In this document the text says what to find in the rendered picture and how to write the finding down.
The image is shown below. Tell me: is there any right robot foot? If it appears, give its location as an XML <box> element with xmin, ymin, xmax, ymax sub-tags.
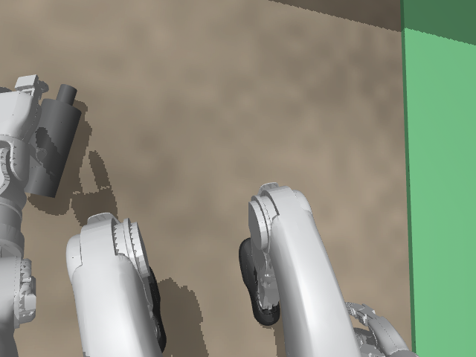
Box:
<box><xmin>239</xmin><ymin>238</ymin><xmax>280</xmax><ymax>326</ymax></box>

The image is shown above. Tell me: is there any left robot hand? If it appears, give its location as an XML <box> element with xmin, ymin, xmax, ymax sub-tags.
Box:
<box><xmin>0</xmin><ymin>74</ymin><xmax>49</xmax><ymax>168</ymax></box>

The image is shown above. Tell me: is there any bottle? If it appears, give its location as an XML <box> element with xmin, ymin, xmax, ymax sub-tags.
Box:
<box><xmin>24</xmin><ymin>84</ymin><xmax>82</xmax><ymax>198</ymax></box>

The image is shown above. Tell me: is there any left robot foot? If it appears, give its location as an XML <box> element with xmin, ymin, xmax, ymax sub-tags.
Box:
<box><xmin>148</xmin><ymin>266</ymin><xmax>167</xmax><ymax>352</ymax></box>

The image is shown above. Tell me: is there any right robot hand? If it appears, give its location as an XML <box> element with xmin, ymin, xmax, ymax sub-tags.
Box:
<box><xmin>345</xmin><ymin>302</ymin><xmax>410</xmax><ymax>357</ymax></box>

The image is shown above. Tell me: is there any left robot arm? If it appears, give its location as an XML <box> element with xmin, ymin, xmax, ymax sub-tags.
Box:
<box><xmin>0</xmin><ymin>135</ymin><xmax>36</xmax><ymax>357</ymax></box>

